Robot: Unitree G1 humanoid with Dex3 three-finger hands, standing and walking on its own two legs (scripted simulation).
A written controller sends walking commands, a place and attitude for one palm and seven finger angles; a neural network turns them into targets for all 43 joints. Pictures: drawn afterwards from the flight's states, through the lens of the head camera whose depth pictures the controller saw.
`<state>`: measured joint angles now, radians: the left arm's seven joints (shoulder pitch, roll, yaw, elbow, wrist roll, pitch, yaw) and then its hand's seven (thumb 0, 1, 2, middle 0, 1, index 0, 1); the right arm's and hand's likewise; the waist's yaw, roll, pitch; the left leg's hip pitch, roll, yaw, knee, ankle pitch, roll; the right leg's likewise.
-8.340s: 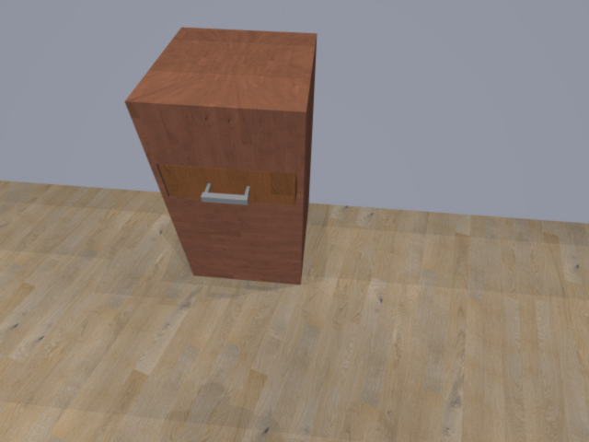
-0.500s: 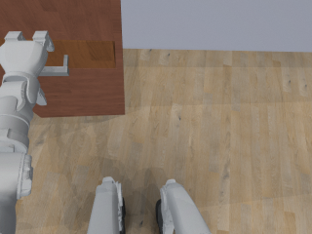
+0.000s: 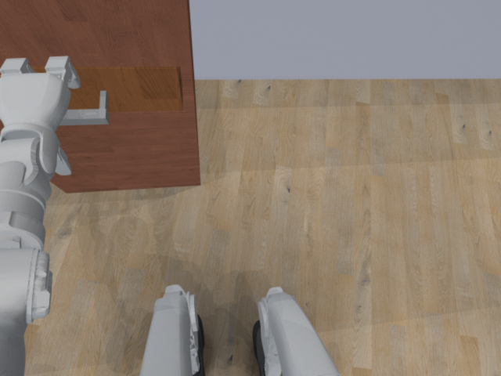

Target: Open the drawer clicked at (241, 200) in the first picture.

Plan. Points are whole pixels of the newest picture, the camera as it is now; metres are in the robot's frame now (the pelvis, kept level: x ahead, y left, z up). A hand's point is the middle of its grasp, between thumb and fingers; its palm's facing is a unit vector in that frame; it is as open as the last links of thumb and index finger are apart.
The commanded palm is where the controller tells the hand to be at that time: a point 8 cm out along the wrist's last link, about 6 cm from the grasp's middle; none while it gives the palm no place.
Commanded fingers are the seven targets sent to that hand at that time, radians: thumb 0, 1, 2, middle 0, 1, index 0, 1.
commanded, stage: move the hooked fingers above the handle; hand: left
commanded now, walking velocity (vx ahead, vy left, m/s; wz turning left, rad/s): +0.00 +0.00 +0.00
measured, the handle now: (68, 107) +0.57 +0.30 -0.08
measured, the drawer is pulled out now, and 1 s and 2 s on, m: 0.00 0.00 0.00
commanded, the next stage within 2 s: lower the fingers behind the handle in 0.66 s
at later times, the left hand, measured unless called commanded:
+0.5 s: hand (54, 122) +0.51 +0.29 -0.03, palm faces -0.09 -0.01 -1.00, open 13.8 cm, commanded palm +0.52 +0.24 +0.03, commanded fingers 0.00 -0.50 0.30 -0.30 -1.20 -0.30 -1.20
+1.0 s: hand (63, 120) +0.52 +0.28 -0.04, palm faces -0.11 -0.03 -0.99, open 13.8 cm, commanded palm +0.52 +0.25 +0.01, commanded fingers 0.00 -0.50 0.30 -0.30 -1.20 -0.30 -1.20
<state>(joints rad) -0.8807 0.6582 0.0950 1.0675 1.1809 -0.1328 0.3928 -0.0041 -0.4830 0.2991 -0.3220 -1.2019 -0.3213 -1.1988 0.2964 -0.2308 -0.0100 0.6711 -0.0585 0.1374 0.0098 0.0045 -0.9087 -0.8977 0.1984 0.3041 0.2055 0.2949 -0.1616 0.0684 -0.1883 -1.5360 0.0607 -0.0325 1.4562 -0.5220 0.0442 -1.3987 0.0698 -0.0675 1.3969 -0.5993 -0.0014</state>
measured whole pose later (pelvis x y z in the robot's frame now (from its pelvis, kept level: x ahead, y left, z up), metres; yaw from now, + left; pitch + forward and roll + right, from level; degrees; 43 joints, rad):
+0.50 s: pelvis +0.00 +0.00 +0.00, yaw +0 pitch +34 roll -7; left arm -0.88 0.66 0.08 1.07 1.17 -0.14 0.35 0.00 -0.48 0.30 -0.32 -1.20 -0.32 -1.20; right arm 0.30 -0.23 0.00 0.66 -0.05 0.13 0.00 0.00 -0.91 -0.90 0.20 0.30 0.21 0.29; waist -0.16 0.07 -0.19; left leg -1.53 0.06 -0.03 1.45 -0.52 0.04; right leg -1.39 0.07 -0.06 1.39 -0.59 0.00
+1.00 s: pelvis +0.00 +0.00 +0.00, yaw -1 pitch +35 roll -7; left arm -0.89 0.68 0.10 1.09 1.18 -0.18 0.34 0.00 -0.48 0.30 -0.32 -1.20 -0.32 -1.20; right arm 0.30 -0.24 0.00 0.65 -0.06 0.13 0.00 0.00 -0.91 -0.90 0.20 0.30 0.21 0.29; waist -0.17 0.07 -0.20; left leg -1.55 0.07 -0.03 1.47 -0.53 0.04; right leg -1.42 0.08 -0.07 1.41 -0.61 0.00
